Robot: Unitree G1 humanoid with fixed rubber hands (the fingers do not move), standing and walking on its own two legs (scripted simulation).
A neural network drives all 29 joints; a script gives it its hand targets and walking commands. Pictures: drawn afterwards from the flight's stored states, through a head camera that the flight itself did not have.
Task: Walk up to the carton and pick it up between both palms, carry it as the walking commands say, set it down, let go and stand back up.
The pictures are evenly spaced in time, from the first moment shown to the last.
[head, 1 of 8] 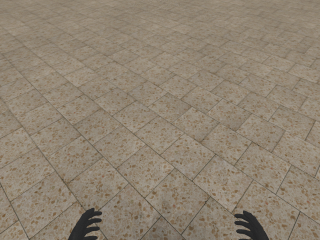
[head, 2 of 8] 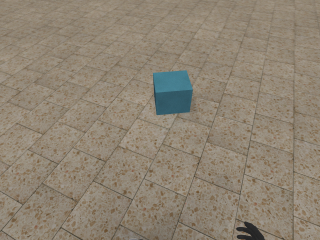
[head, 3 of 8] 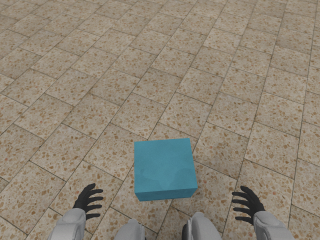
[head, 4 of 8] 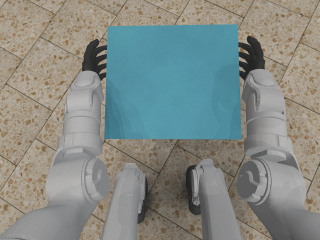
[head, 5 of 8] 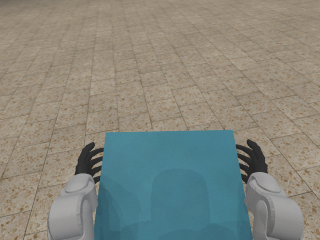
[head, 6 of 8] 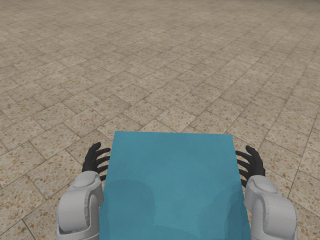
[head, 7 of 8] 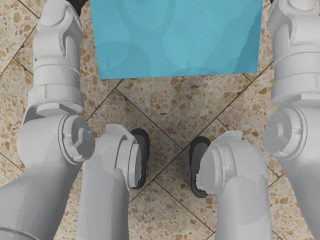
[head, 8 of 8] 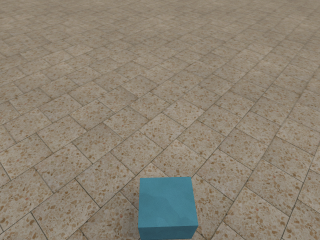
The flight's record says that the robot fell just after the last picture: no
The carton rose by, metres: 0.65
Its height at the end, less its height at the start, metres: +0.00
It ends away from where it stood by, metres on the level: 1.51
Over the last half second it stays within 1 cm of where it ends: yes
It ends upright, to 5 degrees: yes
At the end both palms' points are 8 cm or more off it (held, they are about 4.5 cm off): yes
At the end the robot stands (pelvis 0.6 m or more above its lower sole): yes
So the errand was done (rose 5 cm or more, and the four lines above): yes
